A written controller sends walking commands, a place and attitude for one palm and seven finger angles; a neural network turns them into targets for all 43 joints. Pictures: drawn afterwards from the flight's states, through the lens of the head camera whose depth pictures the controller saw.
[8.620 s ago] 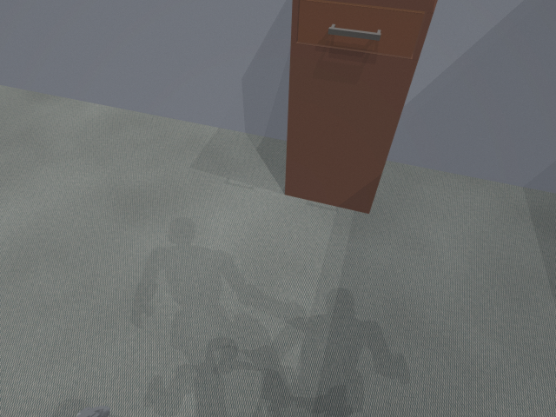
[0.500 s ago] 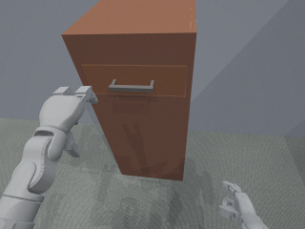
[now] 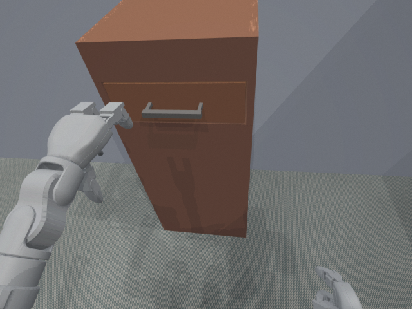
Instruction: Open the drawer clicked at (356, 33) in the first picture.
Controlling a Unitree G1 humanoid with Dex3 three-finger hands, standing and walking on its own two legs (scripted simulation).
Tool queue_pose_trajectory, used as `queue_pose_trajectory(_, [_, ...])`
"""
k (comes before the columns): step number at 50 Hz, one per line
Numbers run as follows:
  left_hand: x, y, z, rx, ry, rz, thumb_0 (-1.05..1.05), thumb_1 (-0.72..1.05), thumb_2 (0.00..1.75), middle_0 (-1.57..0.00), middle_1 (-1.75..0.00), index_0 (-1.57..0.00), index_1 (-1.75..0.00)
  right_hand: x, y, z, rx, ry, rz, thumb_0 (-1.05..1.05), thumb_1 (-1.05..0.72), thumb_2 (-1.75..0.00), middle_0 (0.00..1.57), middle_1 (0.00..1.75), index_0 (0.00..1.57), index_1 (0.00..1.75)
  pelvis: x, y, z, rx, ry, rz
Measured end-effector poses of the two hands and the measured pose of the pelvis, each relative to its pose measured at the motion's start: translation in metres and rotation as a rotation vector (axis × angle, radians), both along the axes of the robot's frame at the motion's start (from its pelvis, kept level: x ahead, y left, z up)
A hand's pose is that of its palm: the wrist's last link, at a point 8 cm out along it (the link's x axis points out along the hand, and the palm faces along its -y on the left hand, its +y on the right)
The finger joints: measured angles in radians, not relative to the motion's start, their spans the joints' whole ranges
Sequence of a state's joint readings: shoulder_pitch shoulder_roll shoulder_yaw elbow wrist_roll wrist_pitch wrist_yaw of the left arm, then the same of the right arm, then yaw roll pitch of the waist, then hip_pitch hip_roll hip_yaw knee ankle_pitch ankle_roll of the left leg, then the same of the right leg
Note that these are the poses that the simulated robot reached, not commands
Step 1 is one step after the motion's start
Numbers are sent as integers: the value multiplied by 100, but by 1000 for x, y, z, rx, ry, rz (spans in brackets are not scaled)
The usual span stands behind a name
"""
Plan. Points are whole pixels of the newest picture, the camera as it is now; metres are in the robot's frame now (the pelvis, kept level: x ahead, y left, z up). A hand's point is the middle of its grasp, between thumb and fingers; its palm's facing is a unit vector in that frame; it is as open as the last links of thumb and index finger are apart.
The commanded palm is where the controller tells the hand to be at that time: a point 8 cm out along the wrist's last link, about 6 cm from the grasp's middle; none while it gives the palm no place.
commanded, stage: raise the hand with hooked fingers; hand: left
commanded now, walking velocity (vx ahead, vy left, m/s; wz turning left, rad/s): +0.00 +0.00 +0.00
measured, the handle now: (173, 110) +0.58 +0.18 +0.06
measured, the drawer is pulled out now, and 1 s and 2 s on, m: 0.00 0.00 0.00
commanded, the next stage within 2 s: move the hooked fingers above the handle in 0.02 s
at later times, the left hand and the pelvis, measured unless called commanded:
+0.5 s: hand (117, 137) +0.37 +0.22 +0.16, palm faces +0.08 -0.03 -1.00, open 13.8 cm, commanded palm +0.34 +0.23 +0.21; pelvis +0.00 +0.00 +0.00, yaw +0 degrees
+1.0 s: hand (140, 122) +0.44 +0.21 +0.14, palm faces +0.03 -0.01 -1.00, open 13.8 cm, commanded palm +0.42 +0.21 +0.19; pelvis +0.02 +0.00 +0.00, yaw -1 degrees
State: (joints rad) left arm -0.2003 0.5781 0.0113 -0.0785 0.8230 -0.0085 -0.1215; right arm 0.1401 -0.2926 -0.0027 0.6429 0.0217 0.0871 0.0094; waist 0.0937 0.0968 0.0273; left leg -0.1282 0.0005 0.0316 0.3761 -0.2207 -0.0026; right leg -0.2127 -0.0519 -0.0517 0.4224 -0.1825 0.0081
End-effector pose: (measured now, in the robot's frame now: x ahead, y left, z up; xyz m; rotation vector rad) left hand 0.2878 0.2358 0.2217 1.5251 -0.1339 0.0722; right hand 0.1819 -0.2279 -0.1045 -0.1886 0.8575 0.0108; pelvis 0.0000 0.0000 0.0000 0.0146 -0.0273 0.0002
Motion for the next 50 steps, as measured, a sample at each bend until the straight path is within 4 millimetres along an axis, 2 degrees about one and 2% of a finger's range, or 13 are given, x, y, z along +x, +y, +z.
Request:
queue_pose_trajectory(7, [0, 8, 5, 0, -5, 79, 0, -49, 30, -32, -120, -32, -120, 7, 6, 2, 21, -25, 10, 2, -90, -90, 20, 30, 20, 30, -4, -2, 0, 2, -3, 2])
queue_pose_trajectory(12, [4, 2, -5, 2, 53, 68, 0, -49, 30, -32, -120, -31, -120, 14, 13, 7, 26, -57, 22, 2, -90, -90, 20, 30, 20, 30, -7, -2, 0, 2, -6, 10])
queue_pose_trajectory(18, [27, -5, -17, 19, 96, 20, 0, -49, 30, -32, -120, -32, -120, 11, 14, 9, 9, -58, 15, 1, -90, -90, 20, 30, 20, 30, -8, -3, 0, 0, 5, 17])
queue_pose_trajectory(27, [61, -8, -10, 11, 57, 13, 0, -49, 30, -32, -120, -32, -120, -17, -1, -4, -8, 43, -51, 1, -90, -90, 20, 30, 20, 30, -1, 0, 0, 0, 38, 4])
queue_pose_trajectory(34, [79, -21, -25, 18, 102, -14, 0, -49, 30, -32, -120, -31, -120, -33, -10, -13, -20, 115, -92, 2, -90, -90, 20, 30, 20, 30, 5, 4, 0, 1, 58, -2])
queue_pose_trajectory(40, [96, -34, -32, 20, 87, -57, 0, -49, 30, -32, -120, -32, -120, -35, -10, -16, -22, 135, -116, 2, -90, -90, 20, 30, 20, 30, 12, 5, -1, 1, 76, -8])
queue_pose_trajectory(50, [129, -25, -30, 29, 103, 41, 0, -49, 30, -32, -120, -31, -120, -25, -9, -17, -9, 144, -132, 1, -90, -90, 20, 30, 20, 30, 22, 4, -1, -1, 104, -9])
